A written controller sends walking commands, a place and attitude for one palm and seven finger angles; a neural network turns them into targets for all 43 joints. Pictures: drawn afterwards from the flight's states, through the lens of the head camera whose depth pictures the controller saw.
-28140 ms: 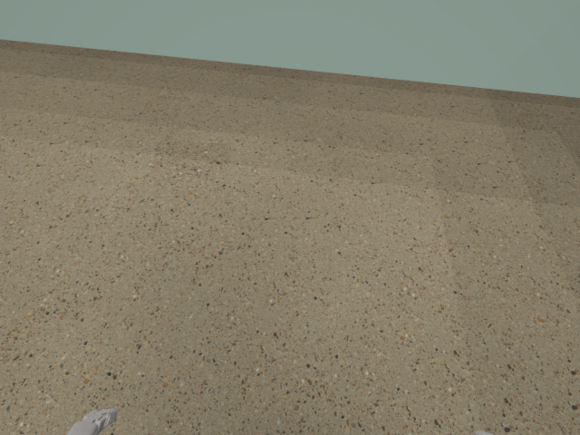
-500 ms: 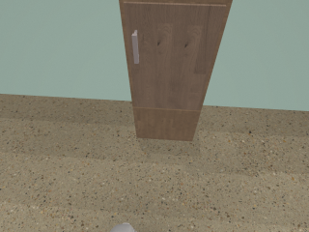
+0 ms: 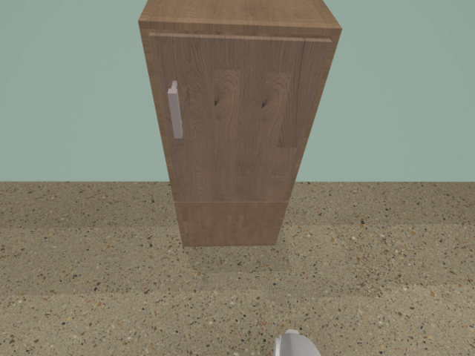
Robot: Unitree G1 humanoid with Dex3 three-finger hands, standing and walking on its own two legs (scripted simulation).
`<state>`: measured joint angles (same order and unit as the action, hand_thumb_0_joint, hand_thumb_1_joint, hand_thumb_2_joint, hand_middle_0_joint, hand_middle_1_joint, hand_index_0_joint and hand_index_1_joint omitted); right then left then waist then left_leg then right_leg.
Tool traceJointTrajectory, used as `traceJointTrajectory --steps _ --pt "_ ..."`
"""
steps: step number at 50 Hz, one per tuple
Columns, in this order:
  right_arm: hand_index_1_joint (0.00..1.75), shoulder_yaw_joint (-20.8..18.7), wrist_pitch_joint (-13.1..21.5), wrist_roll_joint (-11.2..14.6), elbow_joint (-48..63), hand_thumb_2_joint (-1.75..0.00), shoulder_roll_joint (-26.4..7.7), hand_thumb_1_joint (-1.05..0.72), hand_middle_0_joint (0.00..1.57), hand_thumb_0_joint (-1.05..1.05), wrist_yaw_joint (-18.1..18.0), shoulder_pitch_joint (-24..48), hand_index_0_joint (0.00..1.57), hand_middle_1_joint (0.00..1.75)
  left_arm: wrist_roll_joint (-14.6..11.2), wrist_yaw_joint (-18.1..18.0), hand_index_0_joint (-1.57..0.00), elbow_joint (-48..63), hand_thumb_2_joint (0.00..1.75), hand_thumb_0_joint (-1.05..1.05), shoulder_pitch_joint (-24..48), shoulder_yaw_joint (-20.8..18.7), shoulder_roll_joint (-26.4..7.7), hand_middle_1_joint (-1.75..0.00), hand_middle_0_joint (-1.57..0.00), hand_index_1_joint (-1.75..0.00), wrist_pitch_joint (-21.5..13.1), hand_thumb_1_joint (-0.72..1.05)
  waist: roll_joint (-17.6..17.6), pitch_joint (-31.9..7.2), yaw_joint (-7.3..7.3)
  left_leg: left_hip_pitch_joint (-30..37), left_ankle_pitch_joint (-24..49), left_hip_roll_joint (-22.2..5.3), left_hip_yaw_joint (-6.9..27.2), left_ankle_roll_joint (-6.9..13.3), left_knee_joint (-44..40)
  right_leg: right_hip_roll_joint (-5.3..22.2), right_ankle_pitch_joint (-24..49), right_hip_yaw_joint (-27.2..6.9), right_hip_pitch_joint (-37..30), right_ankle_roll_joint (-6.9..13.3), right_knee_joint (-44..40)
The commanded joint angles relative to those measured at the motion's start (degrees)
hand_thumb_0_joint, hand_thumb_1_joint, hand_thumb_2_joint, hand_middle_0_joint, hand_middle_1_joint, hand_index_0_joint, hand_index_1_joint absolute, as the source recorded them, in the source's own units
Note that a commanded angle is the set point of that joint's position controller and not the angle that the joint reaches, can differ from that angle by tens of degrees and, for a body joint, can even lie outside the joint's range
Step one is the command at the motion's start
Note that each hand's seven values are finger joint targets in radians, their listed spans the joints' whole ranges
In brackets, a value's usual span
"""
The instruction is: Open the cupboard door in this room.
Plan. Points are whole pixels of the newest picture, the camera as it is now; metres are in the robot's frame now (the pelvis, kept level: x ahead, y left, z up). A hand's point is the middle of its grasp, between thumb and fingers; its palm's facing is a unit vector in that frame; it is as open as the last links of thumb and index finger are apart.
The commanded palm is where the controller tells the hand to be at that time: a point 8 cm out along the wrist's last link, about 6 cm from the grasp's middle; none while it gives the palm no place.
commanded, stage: take the last steps up to it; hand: left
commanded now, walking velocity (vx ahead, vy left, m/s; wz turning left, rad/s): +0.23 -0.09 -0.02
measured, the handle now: (176, 110) +0.65 +0.18 +0.04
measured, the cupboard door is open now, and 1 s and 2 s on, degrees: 0 0 0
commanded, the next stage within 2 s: come to a stop and stand still in 0.14 s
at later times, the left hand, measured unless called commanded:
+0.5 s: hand (182, 343) +0.18 +0.11 -0.17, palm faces +0.08 -0.96 -0.25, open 7.3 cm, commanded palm none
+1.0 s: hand out of the picture +0.09 +0.16 -0.18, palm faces +0.08 -0.97 -0.24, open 7.4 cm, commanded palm none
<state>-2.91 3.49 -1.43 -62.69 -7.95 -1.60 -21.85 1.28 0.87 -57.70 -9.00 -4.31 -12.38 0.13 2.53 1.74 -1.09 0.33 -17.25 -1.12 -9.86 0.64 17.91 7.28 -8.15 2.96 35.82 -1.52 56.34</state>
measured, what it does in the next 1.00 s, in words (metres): steps on the spot: right foot, then left foot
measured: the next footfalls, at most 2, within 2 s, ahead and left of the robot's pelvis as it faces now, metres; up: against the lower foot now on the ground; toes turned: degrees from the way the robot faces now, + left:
right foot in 0.16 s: +0.22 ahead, -0.16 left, +0.00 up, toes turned -8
left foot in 0.72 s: +0.15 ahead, +0.04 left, +0.00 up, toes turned +3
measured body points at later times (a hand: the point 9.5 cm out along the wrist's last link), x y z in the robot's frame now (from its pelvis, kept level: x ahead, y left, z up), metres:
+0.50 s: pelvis +0.13 -0.08 -0.01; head +0.17 -0.10 +0.44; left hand +0.18 +0.16 -0.15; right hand +0.21 -0.31 -0.17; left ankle +0.15 +0.06 -0.69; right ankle +0.18 -0.15 -0.74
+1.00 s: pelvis +0.09 -0.03 +0.00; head +0.11 -0.03 +0.44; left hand +0.09 +0.21 -0.16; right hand +0.16 -0.26 -0.16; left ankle +0.10 +0.08 -0.74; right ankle +0.05 -0.15 -0.74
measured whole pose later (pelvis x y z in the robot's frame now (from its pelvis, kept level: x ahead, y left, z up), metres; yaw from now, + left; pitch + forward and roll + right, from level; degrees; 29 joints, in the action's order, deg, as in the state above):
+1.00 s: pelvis +0.09 -0.03 +0.00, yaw +1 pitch +0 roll +2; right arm -1.9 -0.9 -0.8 -60.1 -8.7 -1.8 -9.9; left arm 0.5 -1.7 -62.2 -14.4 -1.8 -11.6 1.6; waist 1.8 2.4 1.7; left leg -12.4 -12.4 1.0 -4.0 1.0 25.2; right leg 3.0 -20.4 0.6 11.9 -1.5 33.6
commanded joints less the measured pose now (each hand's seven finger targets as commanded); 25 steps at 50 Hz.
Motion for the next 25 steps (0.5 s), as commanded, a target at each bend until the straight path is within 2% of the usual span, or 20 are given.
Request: traceJointTrajectory --steps 1,3,4,5,6,7,8,9,10,11,12,13,15,17,19,21,23,25 --pt "0.30 -1.6 0.8 -0.5 1.3 -0.90 -8.4 -0.90 0.20 0.00 -0.1 -3.6 0.20 0.30 -0.3 1.0 -0.20 4.9 0.90 0.00 5.1 1.2 0.9 -0.30 -0.20 -0.30 -1.0 0.90 -9.6 7.3 -1.31 -2.0 31.5 -15.8 6.5 7.0 -3.8 -0.5 -0.9 2.4 0.1 0.9 -14.1" --pt "0.30 -1.9 0.4 -0.5 0.9 -0.90 -9.4 -0.90 0.20 0.00 0.0 -3.6 0.20 0.30 -0.4 0.7 -0.20 4.7 0.90 0.00 4.2 1.2 -0.2 -0.30 -0.20 -0.30 -1.4 0.90 -10.0 6.1 -0.98 -2.5 36.0 -16.3 6.3 6.2 -1.1 -2.2 -2.7 3.8 -6.0 2.3 -17.9" --pt "0.30 -1.9 0.3 -0.4 0.7 -0.90 -9.8 -0.90 0.20 0.00 0.0 -3.6 0.20 0.30 -0.3 0.6 -0.20 4.2 0.90 0.00 2.3 1.1 -0.4 -0.30 -0.20 -0.30 -1.6 0.90 -9.7 4.8 0.01 -2.5 40.3 -16.0 5.7 6.0 1.6 -3.4 -2.7 4.4 -9.6 2.9 -19.6" --pt "0.30 -2.1 0.1 -0.1 0.6 -0.90 -10.2 -0.90 0.20 0.00 -0.1 -3.1 0.20 0.30 -0.3 0.5 -0.20 2.7 0.90 0.00 -2.3 0.8 -1.3 -0.30 -0.20 -0.30 -2.1 0.90 -8.7 2.0 2.16 -2.3 43.0 -15.4 4.8 5.0 6.9 -4.5 -1.2 5.0 -15.7 3.5 -22.7" --pt "0.30 -2.0 0.0 0.2 0.5 -0.90 -10.2 -0.90 0.20 0.00 0.1 -2.8 0.20 0.30 -0.1 0.3 -0.20 0.1 0.90 0.00 -9.4 0.4 -2.7 -0.30 -0.20 -0.30 -2.9 0.90 -6.7 -2.4 5.13 -4.0 42.1 -13.1 3.6 3.2 14.9 -6.1 3.0 6.2 -25.7 3.8 -27.0" --pt "0.30 -1.8 0.1 0.7 0.5 -0.90 -8.9 -0.90 0.20 0.00 0.7 -3.4 0.20 0.30 0.3 -0.2 -0.20 -2.4 0.90 0.00 -16.9 -0.5 -6.4 -0.30 -0.20 -0.30 -3.8 0.90 -1.6 -8.4 8.17 -12.1 30.9 -10.0 2.0 1.2 27.3 -0.9 9.6 0.7 -39.3 5.5 -27.8" --pt "0.30 -0.8 -0.1 1.4 1.4 -0.90 -4.2 -0.90 0.20 0.00 1.2 -7.1 0.20 0.30 0.3 -1.1 -0.20 -3.7 0.90 0.00 -21.8 -2.0 -12.8 -0.30 -0.20 -0.30 -4.4 0.90 13.7 -15.7 8.30 -26.6 -10.2 -0.3 0.8 -1.2 46.5 15.9 23.3 -21.9 -51.4 11.9 -30.6" --pt "0.30 -0.7 -0.9 1.8 2.4 -0.90 -5.4 -0.90 0.20 0.00 0.6 -4.4 0.20 0.30 -1.0 -1.5 -0.20 -3.7 0.90 0.00 -20.6 -1.7 -13.7 -0.30 -0.20 -0.30 -4.0 0.90 9.0 -16.1 7.56 -26.9 -18.5 -0.5 8.8 -0.2 55.2 19.0 25.9 -24.0 -46.1 14.9 -34.6" --pt "0.30 -0.7 -1.2 1.8 1.7 -0.90 -4.5 -0.90 0.20 0.00 0.8 -3.5 0.20 0.30 -0.8 -1.7 -0.20 -2.8 0.90 0.00 -14.4 -1.4 -11.3 -0.30 -0.20 -0.30 -4.0 0.90 7.2 -12.3 5.63 -28.9 -14.3 -2.9 10.4 0.1 58.4 17.0 17.8 -20.2 -41.7 14.9 -36.4" --pt "0.30 -0.9 -1.3 1.5 1.7 -0.90 -4.2 -0.90 0.20 0.00 1.0 -1.2 0.20 0.30 -0.9 -1.7 -0.20 -1.4 0.90 0.00 -10.1 -0.7 -8.9 -0.30 -0.20 -0.30 -3.8 0.90 4.1 -8.0 4.93 -30.7 -10.2 -4.4 10.7 -0.1 59.0 15.0 11.3 -17.8 -36.2 13.7 -37.9" --pt "0.30 -0.9 -1.7 1.0 1.7 -0.90 -4.3 -0.90 0.20 0.00 1.0 -0.3 0.20 0.30 -1.0 -1.9 -0.20 -0.6 0.90 0.00 -7.2 0.1 -7.0 -0.30 -0.20 -0.30 -3.7 0.90 1.2 -5.4 3.20 -29.8 -7.0 -5.4 11.1 -0.3 57.4 12.9 10.3 -14.1 -30.8 12.3 -38.4" --pt "0.30 -0.7 -2.1 0.7 0.9 -0.90 -3.5 -0.90 0.20 0.00 0.9 -1.3 0.20 0.30 -0.9 -2.2 -0.20 0.0 0.90 0.00 -4.5 0.5 -5.2 -0.30 -0.20 -0.30 -3.9 0.90 -1.5 -4.0 1.62 -26.9 -4.9 -5.9 11.0 -0.7 54.3 12.2 14.7 -10.3 -25.9 11.5 -39.4" --pt "0.30 0.4 -3.3 0.7 -0.8 -0.90 -1.6 -0.90 0.20 0.00 0.4 -4.2 0.20 0.30 -0.5 -2.6 -0.20 0.2 0.90 0.00 -1.9 1.5 -3.0 -0.30 -0.20 -0.30 -4.0 0.90 -0.9 -3.8 -0.92 -20.7 -4.3 -5.5 10.9 -2.1 44.6 10.4 28.4 -4.3 -19.9 9.7 -38.9" --pt "0.30 0.5 -4.8 1.1 -0.7 -0.90 -1.1 -0.90 0.20 0.00 0.1 -3.5 0.20 0.30 -0.1 -3.0 -0.20 0.4 0.90 0.00 -2.1 1.1 -3.0 -0.30 -0.20 -0.30 -3.2 0.90 1.2 -4.0 -0.52 -19.3 -5.8 -4.1 9.7 -2.8 38.3 10.4 33.1 -3.1 -19.5 10.8 -37.7" --pt "0.30 0.1 -5.5 1.2 0.6 -0.90 -2.0 -0.90 0.20 0.00 0.2 -0.6 0.20 0.30 0.0 -3.3 -0.20 0.2 0.90 0.00 -3.6 0.7 -4.5 -0.30 -0.20 -0.30 -2.3 0.90 1.6 -4.4 0.77 -20.5 -5.7 -2.8 9.4 -3.0 35.3 11.2 33.2 -4.2 -21.4 12.4 -36.4" --pt "0.30 -0.5 -6.3 0.9 2.3 -0.90 -3.8 -0.90 0.20 0.00 0.4 2.8 0.20 0.30 -0.2 -3.4 -0.20 0.3 0.90 0.00 -4.9 0.1 -5.8 -0.30 -0.20 -0.30 -1.5 0.90 2.5 -3.9 1.72 -23.2 -6.4 -1.7 9.8 -3.5 36.4 12.6 32.3 -6.2 -23.5 13.2 -36.3" --pt "0.30 -1.0 -6.5 0.7 3.8 -0.90 -5.0 -0.90 0.20 0.00 0.4 5.7 0.20 0.30 0.0 -3.5 -0.20 0.4 0.90 0.00 -5.5 -0.4 -6.6 -0.30 -0.20 -0.30 -1.1 0.90 2.8 -3.5 2.47 -25.0 -7.4 -1.3 10.6 -3.8 37.1 13.9 35.2 -7.6 -24.9 14.1 -35.2" --pt "0.30 -1.2 -6.7 0.7 5.1 -0.90 -5.7 -0.90 0.20 0.00 0.5 8.3 0.20 0.30 0.1 -3.7 -0.20 1.0 0.90 0.00 -5.3 -0.7 -7.2 -0.30 -0.20 -0.30 -0.7 0.90 4.1 -3.2 2.56 -25.2 -8.1 -1.2 11.2 -3.8 37.3 14.4 34.6 -7.8 -24.8 14.3 -35.0"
